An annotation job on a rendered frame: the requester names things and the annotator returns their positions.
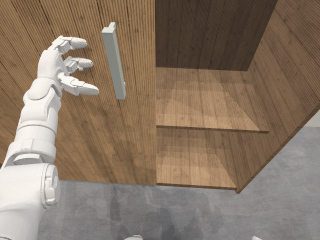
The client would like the robot left forearm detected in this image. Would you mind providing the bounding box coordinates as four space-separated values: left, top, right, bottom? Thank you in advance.
0 77 62 173

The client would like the left robot hand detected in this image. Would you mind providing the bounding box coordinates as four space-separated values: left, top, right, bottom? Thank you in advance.
37 35 99 96

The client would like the handle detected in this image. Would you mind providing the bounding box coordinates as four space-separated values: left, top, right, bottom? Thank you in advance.
101 22 126 100

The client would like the left robot upper arm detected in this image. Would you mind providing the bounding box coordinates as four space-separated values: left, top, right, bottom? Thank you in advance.
0 163 61 240

